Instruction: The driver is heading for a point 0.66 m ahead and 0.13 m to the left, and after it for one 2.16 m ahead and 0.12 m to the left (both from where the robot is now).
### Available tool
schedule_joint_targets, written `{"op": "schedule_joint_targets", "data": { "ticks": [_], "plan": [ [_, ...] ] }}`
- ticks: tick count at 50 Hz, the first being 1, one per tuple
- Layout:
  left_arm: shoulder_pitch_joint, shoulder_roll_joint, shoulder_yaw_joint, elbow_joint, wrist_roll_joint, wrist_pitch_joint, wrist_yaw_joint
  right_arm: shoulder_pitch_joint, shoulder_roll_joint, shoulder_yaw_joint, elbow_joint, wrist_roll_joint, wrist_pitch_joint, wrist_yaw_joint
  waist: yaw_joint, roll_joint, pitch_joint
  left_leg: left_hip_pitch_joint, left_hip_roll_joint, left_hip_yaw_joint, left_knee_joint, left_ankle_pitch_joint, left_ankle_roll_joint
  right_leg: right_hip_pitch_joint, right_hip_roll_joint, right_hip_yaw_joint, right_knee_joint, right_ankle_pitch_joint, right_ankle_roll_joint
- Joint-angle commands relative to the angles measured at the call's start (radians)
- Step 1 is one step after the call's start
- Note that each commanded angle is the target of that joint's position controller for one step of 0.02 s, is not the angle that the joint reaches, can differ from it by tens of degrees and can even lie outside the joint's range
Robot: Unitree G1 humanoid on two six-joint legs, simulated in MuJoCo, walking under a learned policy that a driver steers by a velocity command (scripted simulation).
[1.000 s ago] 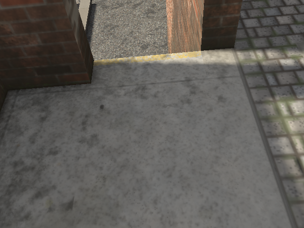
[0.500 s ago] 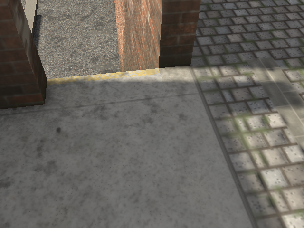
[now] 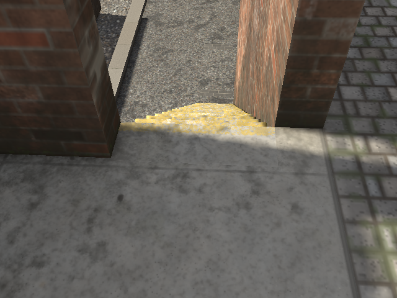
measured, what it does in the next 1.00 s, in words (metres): walks ahead: left foot, then right foot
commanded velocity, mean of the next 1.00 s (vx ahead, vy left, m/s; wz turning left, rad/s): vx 0.43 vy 0.00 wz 0.27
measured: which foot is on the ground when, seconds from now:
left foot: up 0.00-0.16, down 0.18-0.66, up 0.68-1.00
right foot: down 0.00-0.18, up 0.20-0.64, down 0.66-1.00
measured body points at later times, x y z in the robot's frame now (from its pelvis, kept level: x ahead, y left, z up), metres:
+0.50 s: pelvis +0.29 +0.05 +0.00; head +0.33 +0.07 +0.45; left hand +0.43 +0.35 -0.08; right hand +0.44 -0.20 -0.10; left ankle +0.24 +0.11 -0.74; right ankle +0.51 -0.10 -0.68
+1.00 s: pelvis +0.54 +0.07 +0.00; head +0.59 +0.07 +0.45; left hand +0.52 +0.36 -0.11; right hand +0.80 -0.12 -0.09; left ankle +0.60 +0.24 -0.70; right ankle +0.56 -0.03 -0.74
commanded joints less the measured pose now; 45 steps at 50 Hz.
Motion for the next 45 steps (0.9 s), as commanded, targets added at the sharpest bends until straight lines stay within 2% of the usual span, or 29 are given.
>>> {"op": "schedule_joint_targets", "data": {
  "ticks": [1, 3, 5, 7, 8, 9, 10, 11, 12, 13, 14, 15, 17, 19, 21, 24, 29, 31, 32, 33, 34, 35, 36, 37, 38, 39, 41, 43, 45],
  "plan": [
    [0.003, 0.158, 0.031, -0.041, -0.010, -0.004, 0.013, -0.150, -0.013, 0.013, -0.118, -0.002, -0.015, 0.023, 0.022, -0.067, 0.114, -0.018, -0.006, 0.058, -0.109, 0.043, 0.015, -0.046, -0.295, 0.032, -0.071, 0.395, -0.089],
    [0.026, 0.170, 0.034, -0.033, -0.016, 0.014, 0.015, -0.194, -0.014, 0.015, -0.156, 0.001, -0.016, 0.041, 0.027, -0.070, 0.118, -0.044, -0.019, 0.092, -0.148, -0.024, 0.032, 0.043, -0.320, 0.011, -0.017, 0.496, -0.086],
    [0.012, 0.198, 0.040, -0.043, -0.018, 0.033, 0.022, -0.187, -0.035, 0.007, -0.184, 0.005, -0.015, 0.056, -0.004, -0.099, 0.080, 0.026, -0.065, 0.149, -0.163, -0.121, 0.063, 0.092, -0.332, -0.019, 0.084, 0.791, -0.071],
    [0.000, 0.229, 0.048, -0.057, -0.016, 0.051, 0.035, -0.079, -0.084, -0.018, -0.181, 0.008, -0.006, 0.058, -0.078, -0.154, -0.014, 0.192, -0.137, 0.200, -0.144, -0.230, 0.106, 0.116, -0.333, -0.036, 0.284, 1.126, -0.055],
    [-0.015, 0.239, 0.050, -0.064, -0.016, 0.059, 0.038, 0.056, -0.135, -0.044, -0.155, 0.010, -0.003, 0.051, -0.152, -0.158, -0.089, 0.381, -0.170, 0.197, -0.175, -0.228, 0.137, 0.058, -0.318, -0.041, 0.466, 1.147, -0.040],
    [-0.032, 0.239, 0.046, -0.082, -0.018, 0.055, 0.042, 0.222, -0.199, -0.076, -0.120, 0.008, 0.004, 0.032, -0.243, -0.108, -0.171, 0.682, -0.135, 0.090, -0.238, -0.194, 0.183, -0.143, -0.277, -0.044, 0.731, 0.941, -0.005],
    [0.070, 0.082, 0.002, -0.124, 0.018, 0.028, 0.021, 0.254, -0.292, -0.092, -0.112, 0.004, 0.008, 0.012, -0.139, 0.164, -0.270, 1.070, 0.129, -0.384, -0.226, -0.209, 0.330, -0.587, -0.105, -0.002, 1.107, -0.057, 0.052],
    [0.029, 0.113, -0.006, -0.159, -0.018, -0.022, 0.001, 0.271, -0.262, -0.078, -0.139, -0.002, -0.002, 0.013, -0.157, 0.142, -0.432, 1.207, 0.269, -0.825, -0.426, -0.364, 0.466, -0.788, 0.013, 0.239, 1.315, -0.343, 0.061],
    [-0.100, 0.182, 0.015, -0.193, -0.056, -0.051, -0.011, 0.251, -0.199, -0.063, -0.131, -0.013, -0.008, 0.011, -0.196, 0.052, -0.306, 1.131, 0.227, -0.680, -0.467, -0.341, 0.385, -0.884, -0.059, 0.302, 1.301, -0.249, 0.034],
    [-0.137, 0.175, 0.009, -0.213, -0.058, -0.062, -0.011, 0.185, -0.162, -0.053, -0.139, -0.007, -0.016, 0.011, -0.153, -0.027, -0.185, 0.968, 0.182, -0.530, -0.471, -0.265, 0.339, -0.871, -0.106, 0.291, 1.204, -0.160, 0.018],
    [-0.140, 0.166, 0.012, -0.204, -0.035, -0.059, -0.002, 0.109, -0.137, -0.044, -0.157, -0.006, -0.019, 0.013, -0.098, -0.098, -0.105, 0.797, 0.137, -0.428, -0.485, -0.155, 0.307, -0.808, -0.141, 0.278, 1.109, -0.119, 0.026],
    [-0.118, 0.179, 0.022, -0.200, -0.018, -0.046, 0.002, 0.063, -0.112, -0.034, -0.175, -0.015, -0.021, 0.010, -0.061, -0.087, -0.076, 0.686, 0.104, -0.359, -0.506, -0.070, 0.295, -0.735, -0.165, 0.279, 1.050, -0.093, 0.037],
    [-0.087, 0.166, 0.026, -0.210, -0.004, -0.018, 0.002, 0.042, -0.117, -0.034, -0.187, -0.014, -0.022, 0.004, -0.025, -0.057, -0.049, 0.562, 0.074, -0.306, -0.544, -0.003, 0.296, -0.671, -0.180, 0.264, 0.969, -0.071, 0.067],
    [-0.122, 0.138, 0.018, -0.233, 0.007, -0.001, 0.007, 0.065, -0.144, -0.041, -0.183, -0.010, -0.024, -0.007, -0.027, -0.042, -0.027, 0.478, 0.049, -0.241, -0.558, 0.059, 0.292, -0.662, -0.175, 0.236, 0.865, -0.009, 0.102],
    [-0.206, 0.118, 0.009, -0.264, 0.010, 0.002, 0.009, 0.091, -0.164, -0.047, -0.178, -0.007, -0.018, -0.020, -0.055, -0.021, -0.007, 0.433, 0.005, -0.187, -0.551, 0.040, 0.259, -0.653, -0.153, 0.219, 0.705, 0.131, 0.121],
    [-0.307, 0.094, -0.004, -0.284, 0.000, -0.006, -0.003, 0.140, -0.159, -0.044, -0.163, -0.001, -0.007, -0.028, -0.112, 0.020, -0.016, 0.426, -0.034, -0.143, -0.519, -0.061, 0.201, -0.570, -0.101, 0.197, 0.466, 0.351, 0.119],
    [-0.381, 0.143, 0.009, -0.320, -0.014, -0.028, -0.028, 0.221, -0.147, -0.035, -0.125, -0.001, -0.002, -0.026, -0.143, 0.052, -0.010, 0.598, 0.057, -0.258, -0.423, -0.127, 0.181, -0.581, -0.085, 0.217, 0.337, 0.300, 0.065],
    [-0.335, 0.162, 0.020, -0.317, -0.016, -0.034, -0.031, 0.208, -0.156, -0.038, -0.122, -0.005, 0.005, -0.027, -0.108, 0.084, -0.011, 0.645, 0.080, -0.290, -0.372, -0.045, 0.164, -0.532, -0.073, 0.200, 0.309, 0.207, 0.027],
    [-0.253, 0.180, 0.032, -0.296, -0.012, -0.038, -0.027, 0.191, -0.146, -0.033, -0.127, -0.006, 0.007, -0.026, -0.060, 0.086, -0.043, 0.647, 0.048, -0.271, -0.295, 0.078, 0.144, -0.421, -0.056, 0.179, 0.269, 0.209, -0.002],
    [-0.132, 0.207, 0.044, -0.278, 0.000, -0.040, -0.022, 0.171, -0.116, -0.021, -0.143, -0.012, 0.004, -0.025, 0.001, 0.048, -0.145, 0.593, 0.001, -0.222, -0.129, 0.122, 0.108, -0.220, -0.121, 0.228, 0.296, 0.249, -0.053],
    [0.014, 0.292, 0.065, -0.262, 0.018, -0.039, -0.018, 0.254, -0.066, -0.002, -0.161, -0.010, -0.006, -0.026, 0.015, -0.130, -0.306, 0.304, -0.114, -0.124, 0.203, -0.097, 0.038, 0.163, -0.322, 0.526, 0.317, 0.235, -0.187],
    [0.104, 0.283, 0.073, -0.213, -0.005, -0.025, -0.033, 0.336, -0.052, 0.008, -0.148, 0.005, -0.016, -0.026, 0.012, -0.362, -0.380, 0.058, -0.190, -0.088, 0.440, -0.656, -0.009, 0.318, -0.450, 0.893, 0.181, -0.013, -0.280],
    [0.076, 0.214, 0.050, -0.223, -0.025, -0.021, -0.032, 0.258, -0.133, -0.007, -0.148, 0.008, -0.019, -0.023, 0.028, -0.238, -0.242, -0.043, -0.135, -0.122, 0.530, -0.630, -0.007, 0.229, -0.437, 0.900, 0.129, -0.121, -0.250],
    [-0.009, 0.184, 0.037, -0.240, -0.020, -0.011, -0.027, 0.153, -0.153, -0.012, -0.169, -0.001, -0.019, -0.023, 0.018, -0.144, -0.116, -0.054, -0.091, -0.074, 0.535, -0.545, -0.013, 0.083, -0.403, 0.756, 0.126, 0.037, -0.220],
    [-0.068, 0.165, 0.026, -0.253, -0.011, -0.002, -0.027, 0.090, -0.143, -0.011, -0.185, -0.022, -0.022, -0.024, -0.004, -0.087, -0.049, -0.020, -0.066, -0.037, 0.497, -0.498, -0.023, -0.049, -0.358, 0.639, 0.125, 0.294, -0.209],
    [-0.098, 0.149, 0.017, -0.260, -0.007, 0.000, -0.028, 0.083, -0.131, -0.015, -0.192, -0.035, -0.023, -0.023, -0.036, -0.080, -0.033, 0.029, -0.043, -0.026, 0.443, -0.479, -0.034, -0.126, -0.321, 0.556, 0.127, 0.521, -0.201],
    [-0.129, 0.124, 0.005, -0.259, 0.002, -0.002, -0.024, 0.118, -0.092, -0.005, -0.190, -0.041, -0.018, -0.025, -0.077, -0.123, -0.064, 0.119, -0.026, -0.012, 0.329, -0.459, -0.064, -0.181, -0.264, 0.453, 0.125, 0.768, -0.197],
    [-0.133, 0.172, 0.019, -0.248, -0.003, 0.006, -0.013, 0.126, -0.072, 0.003, -0.185, -0.036, -0.011, -0.039, -0.088, -0.144, -0.086, 0.171, -0.049, 0.020, 0.205, -0.429, -0.092, -0.216, -0.237, 0.386, 0.128, 0.891, -0.196],
    [-0.121, 0.224, 0.040, -0.233, -0.016, 0.028, 0.002, 0.085, -0.055, 0.015, -0.193, -0.035, 0.002, -0.045, -0.080, -0.135, -0.108, 0.228, -0.073, 0.034, 0.097, -0.354, -0.105, -0.255, -0.219, 0.360, 0.137, 0.850, -0.190]
  ]
}}
Next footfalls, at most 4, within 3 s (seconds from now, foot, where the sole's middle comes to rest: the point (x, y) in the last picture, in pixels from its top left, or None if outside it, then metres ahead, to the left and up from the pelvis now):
0.18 left None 0.28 0.12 -0.78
0.66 right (227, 270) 0.60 -0.01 -0.78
1.12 left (154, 254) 0.65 0.24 -0.78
1.54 right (230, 257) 0.65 -0.03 -0.78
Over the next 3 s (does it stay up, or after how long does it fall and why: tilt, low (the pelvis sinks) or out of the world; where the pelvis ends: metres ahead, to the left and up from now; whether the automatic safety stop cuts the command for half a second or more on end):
stays up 0.65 0.10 -0.01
